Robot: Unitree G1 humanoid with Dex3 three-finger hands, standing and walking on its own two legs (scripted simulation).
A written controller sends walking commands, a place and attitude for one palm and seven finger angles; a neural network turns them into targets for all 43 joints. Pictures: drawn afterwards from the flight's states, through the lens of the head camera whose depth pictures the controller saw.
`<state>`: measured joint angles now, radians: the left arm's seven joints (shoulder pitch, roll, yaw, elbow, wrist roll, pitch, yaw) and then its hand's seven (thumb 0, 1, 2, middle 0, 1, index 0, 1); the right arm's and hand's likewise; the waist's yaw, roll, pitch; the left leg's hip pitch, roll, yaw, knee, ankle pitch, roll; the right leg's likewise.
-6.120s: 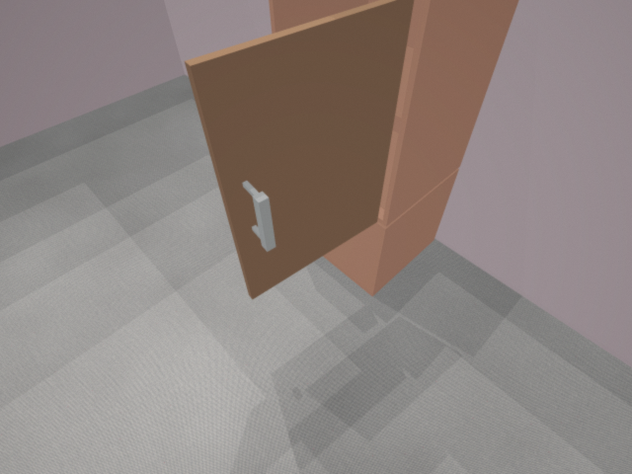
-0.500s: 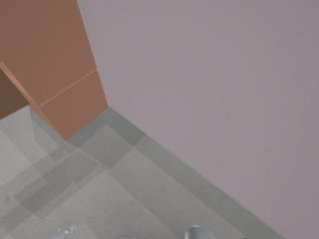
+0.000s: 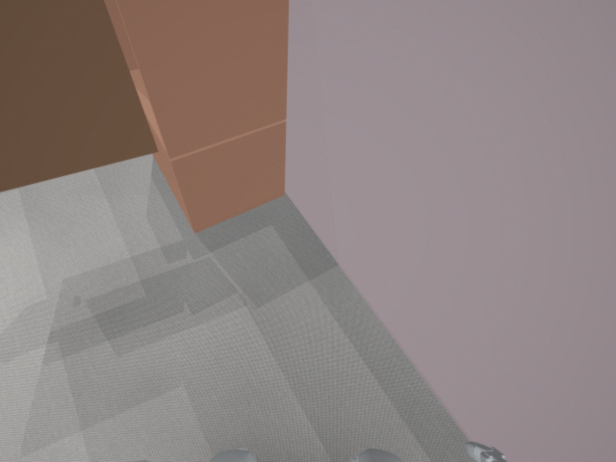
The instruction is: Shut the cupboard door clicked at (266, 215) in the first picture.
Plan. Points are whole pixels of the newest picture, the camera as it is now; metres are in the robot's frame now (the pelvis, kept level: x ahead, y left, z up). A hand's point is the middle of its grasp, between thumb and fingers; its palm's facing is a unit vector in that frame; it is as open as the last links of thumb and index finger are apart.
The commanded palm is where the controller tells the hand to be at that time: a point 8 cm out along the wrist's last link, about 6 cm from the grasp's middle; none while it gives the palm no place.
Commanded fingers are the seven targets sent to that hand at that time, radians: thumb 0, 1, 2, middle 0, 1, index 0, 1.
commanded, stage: turn to face it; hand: left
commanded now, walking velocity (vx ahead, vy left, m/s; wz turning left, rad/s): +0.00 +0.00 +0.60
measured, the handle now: out of the picture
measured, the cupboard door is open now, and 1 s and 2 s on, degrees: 84 84 84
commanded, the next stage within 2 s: take the last steps up to it in 0.68 s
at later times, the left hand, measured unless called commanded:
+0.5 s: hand out of the picture +0.04 +0.15 -0.14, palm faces +0.29 -0.92 -0.25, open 7.4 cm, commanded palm none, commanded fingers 0.00 0.90 0.90 -0.20 -0.30 -0.20 -0.30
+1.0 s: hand out of the picture -0.01 +0.14 -0.15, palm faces +0.50 -0.83 -0.26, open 7.3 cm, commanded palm none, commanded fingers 0.00 0.90 0.90 -0.20 -0.30 -0.20 -0.30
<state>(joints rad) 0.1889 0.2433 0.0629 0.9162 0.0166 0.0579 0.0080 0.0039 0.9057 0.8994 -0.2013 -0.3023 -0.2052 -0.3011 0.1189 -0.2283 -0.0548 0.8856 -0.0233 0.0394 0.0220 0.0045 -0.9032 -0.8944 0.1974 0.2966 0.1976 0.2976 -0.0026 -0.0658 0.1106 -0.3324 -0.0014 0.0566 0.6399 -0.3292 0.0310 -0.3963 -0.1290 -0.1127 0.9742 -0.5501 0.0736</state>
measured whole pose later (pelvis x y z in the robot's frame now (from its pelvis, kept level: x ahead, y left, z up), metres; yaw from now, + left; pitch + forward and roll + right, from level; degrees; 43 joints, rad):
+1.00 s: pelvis +0.04 -0.06 +0.01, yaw +28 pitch +0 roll +1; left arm 0.23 0.19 0.05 0.96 0.03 -0.02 -0.01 0.00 0.91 0.90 -0.20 -0.30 -0.20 -0.30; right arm 0.18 -0.23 -0.05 0.99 -0.02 0.07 0.02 0.01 -0.90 -0.89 0.20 0.30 0.20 0.30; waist 0.02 0.04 0.08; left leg -0.42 -0.01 -0.03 0.97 -0.45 0.00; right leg -0.23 -0.06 -0.10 0.59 -0.35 0.00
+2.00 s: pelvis +0.28 +0.20 +0.03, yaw +34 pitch +1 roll +1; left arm 0.28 0.18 0.07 1.05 0.02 -0.07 -0.01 -0.01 0.94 0.90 -0.20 -0.30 -0.20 -0.30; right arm 0.25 -0.18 -0.05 1.05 -0.03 0.00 0.03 0.01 -0.91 -0.89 0.19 0.30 0.19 0.30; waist 0.01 -0.01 0.04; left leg -0.48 0.10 0.06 0.76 -0.22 -0.04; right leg -0.12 -0.07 -0.15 0.35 -0.24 -0.01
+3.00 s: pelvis +0.39 +0.33 +0.00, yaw +32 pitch +2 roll +1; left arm 0.22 0.23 0.04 0.92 0.02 0.03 0.03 0.00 0.91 0.90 -0.20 -0.30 -0.20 -0.30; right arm 0.23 -0.17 -0.06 0.96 -0.02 0.02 -0.03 0.01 -0.90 -0.89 0.20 0.30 0.20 0.30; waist -0.01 -0.03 0.06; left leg -0.27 0.04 0.12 0.62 -0.37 -0.01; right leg -0.29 -0.02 0.00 0.64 -0.34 -0.01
